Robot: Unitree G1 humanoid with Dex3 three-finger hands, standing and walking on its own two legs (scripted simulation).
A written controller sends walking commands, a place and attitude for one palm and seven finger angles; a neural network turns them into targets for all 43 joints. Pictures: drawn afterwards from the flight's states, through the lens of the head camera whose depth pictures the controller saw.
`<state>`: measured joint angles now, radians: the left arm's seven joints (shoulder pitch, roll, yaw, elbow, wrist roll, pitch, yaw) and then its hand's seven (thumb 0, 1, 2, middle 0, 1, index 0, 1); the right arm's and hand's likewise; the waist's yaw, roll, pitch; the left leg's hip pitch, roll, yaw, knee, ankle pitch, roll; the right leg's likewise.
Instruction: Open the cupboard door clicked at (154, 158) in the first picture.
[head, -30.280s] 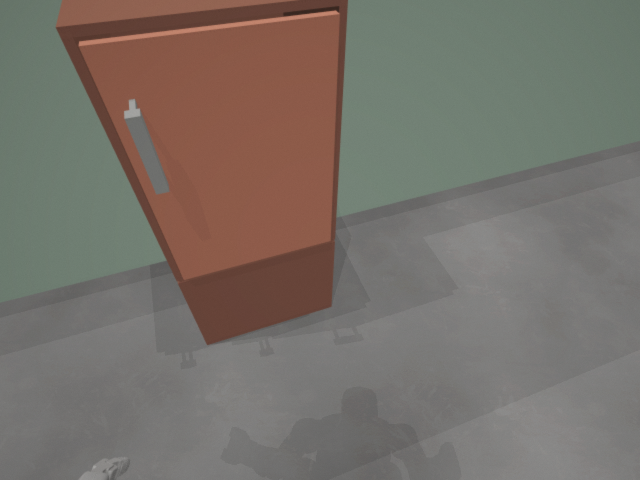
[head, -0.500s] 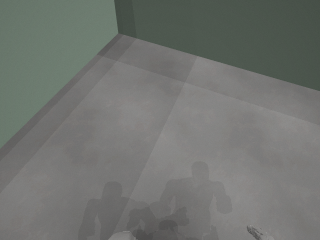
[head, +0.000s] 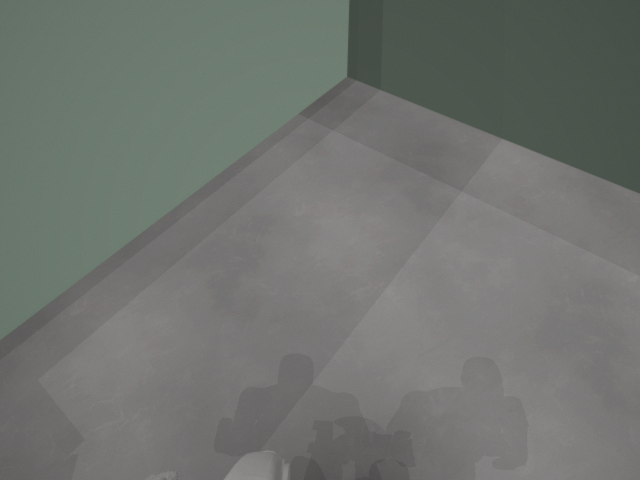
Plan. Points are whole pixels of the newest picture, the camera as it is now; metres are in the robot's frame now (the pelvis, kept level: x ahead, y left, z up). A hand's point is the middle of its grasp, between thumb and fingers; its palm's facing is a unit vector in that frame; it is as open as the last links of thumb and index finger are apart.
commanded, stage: turn to face it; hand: left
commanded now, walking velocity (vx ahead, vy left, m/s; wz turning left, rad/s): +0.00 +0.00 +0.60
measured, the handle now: out of the picture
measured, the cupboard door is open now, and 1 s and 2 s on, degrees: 43 43 43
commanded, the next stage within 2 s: none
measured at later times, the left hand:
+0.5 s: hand out of the picture +0.07 +0.22 -0.15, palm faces +0.31 -0.91 -0.28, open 7.3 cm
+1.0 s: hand out of the picture -0.03 +0.19 -0.19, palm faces +0.60 -0.76 -0.23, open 7.3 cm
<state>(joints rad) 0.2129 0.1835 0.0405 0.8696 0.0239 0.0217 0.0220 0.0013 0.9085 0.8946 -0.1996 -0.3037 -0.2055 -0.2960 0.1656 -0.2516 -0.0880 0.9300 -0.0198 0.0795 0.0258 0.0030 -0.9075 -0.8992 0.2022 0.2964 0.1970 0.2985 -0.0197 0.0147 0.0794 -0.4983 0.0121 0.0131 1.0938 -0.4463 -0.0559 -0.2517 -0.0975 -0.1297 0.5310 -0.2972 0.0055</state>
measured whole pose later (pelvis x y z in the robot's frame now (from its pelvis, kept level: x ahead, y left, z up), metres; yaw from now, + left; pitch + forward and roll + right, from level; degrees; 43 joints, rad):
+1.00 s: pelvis +0.05 -0.01 -0.01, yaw +36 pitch +2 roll +0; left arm 0.21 0.25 0.08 0.92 0.02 0.07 0.02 0.00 0.91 0.89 -0.20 -0.30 -0.20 -0.30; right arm 0.14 -0.21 -0.05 0.90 -0.03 0.02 0.00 0.00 -0.91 -0.90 0.20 0.30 0.20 0.30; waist 0.01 -0.06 0.10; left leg -0.31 0.00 0.03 0.59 -0.31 0.03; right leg -0.45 -0.11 -0.08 1.07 -0.51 0.08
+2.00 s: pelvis +0.12 -0.04 -0.01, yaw +70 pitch +0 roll +1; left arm 0.17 0.23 0.06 0.86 0.02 0.02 0.01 0.00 0.91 0.89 -0.20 -0.30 -0.20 -0.30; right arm 0.17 -0.24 -0.07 0.93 -0.02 0.06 0.01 0.00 -0.90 -0.90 0.21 0.30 0.20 0.30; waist 0.00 0.03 0.08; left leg -0.39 -0.03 -0.10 0.73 -0.40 -0.03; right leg -0.31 -0.05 -0.06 0.60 -0.29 0.01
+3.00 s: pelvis +0.12 +0.01 +0.00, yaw +97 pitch +0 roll +1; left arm 0.28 0.18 0.06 0.99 0.03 -0.02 0.00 0.00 0.91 0.89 -0.20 -0.30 -0.21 -0.30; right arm 0.18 -0.21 -0.06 1.01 -0.02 0.05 0.03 0.00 -0.91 -0.90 0.20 0.30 0.19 0.30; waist 0.03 -0.04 0.07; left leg -0.34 0.02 0.06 0.74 -0.45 -0.03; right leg -0.14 -0.11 -0.16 0.46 -0.31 0.02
